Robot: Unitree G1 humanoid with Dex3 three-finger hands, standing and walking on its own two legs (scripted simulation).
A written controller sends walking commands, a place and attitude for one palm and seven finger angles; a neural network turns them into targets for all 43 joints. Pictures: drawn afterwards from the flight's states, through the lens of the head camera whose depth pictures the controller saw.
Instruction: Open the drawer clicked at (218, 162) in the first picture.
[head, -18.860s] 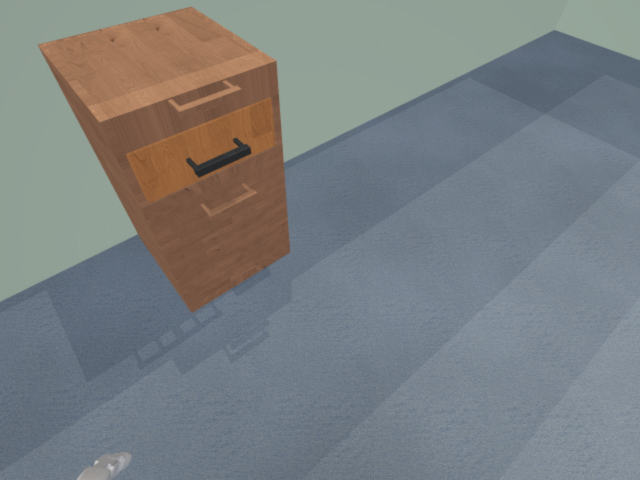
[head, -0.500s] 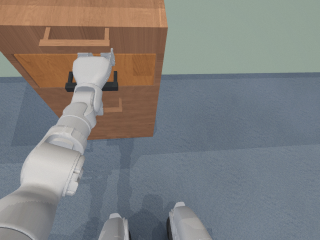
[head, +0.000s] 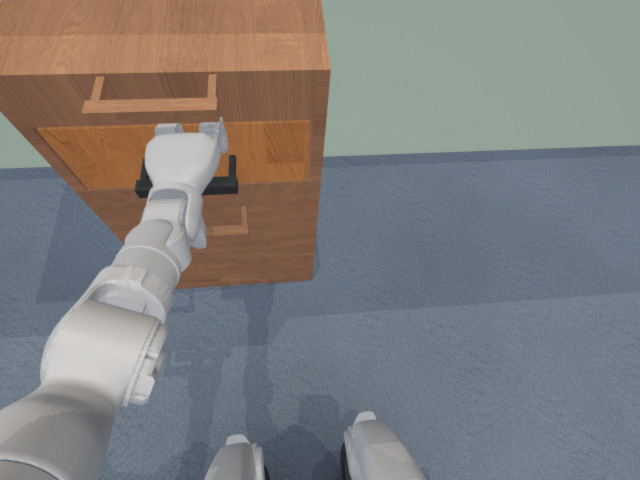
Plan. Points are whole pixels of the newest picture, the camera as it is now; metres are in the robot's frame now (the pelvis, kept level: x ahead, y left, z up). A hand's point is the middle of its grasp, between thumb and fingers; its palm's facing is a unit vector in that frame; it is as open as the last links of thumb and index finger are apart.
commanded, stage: move the hooked fingers above the handle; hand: left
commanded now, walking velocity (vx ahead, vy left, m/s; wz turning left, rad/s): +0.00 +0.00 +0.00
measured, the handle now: (189, 175) +0.58 +0.14 -0.08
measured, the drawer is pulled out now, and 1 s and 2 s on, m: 0.00 0.00 0.00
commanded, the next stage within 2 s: none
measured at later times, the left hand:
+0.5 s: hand (202, 182) +0.52 +0.10 -0.01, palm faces -0.09 -0.08 -0.99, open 13.9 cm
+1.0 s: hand (194, 181) +0.52 +0.11 -0.01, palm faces -0.08 -0.05 -1.00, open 13.9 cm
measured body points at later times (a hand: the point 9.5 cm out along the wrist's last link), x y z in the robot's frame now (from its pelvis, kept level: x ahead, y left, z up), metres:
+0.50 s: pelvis -0.01 +0.01 -0.01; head +0.14 +0.02 +0.42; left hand +0.52 +0.11 +0.04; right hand -0.02 -0.25 -0.13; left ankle +0.00 +0.12 -0.66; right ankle +0.01 -0.13 -0.66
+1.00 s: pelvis -0.01 +0.01 -0.01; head +0.14 +0.01 +0.42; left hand +0.51 +0.11 +0.05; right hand -0.02 -0.26 -0.13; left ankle +0.00 +0.12 -0.66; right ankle +0.01 -0.13 -0.66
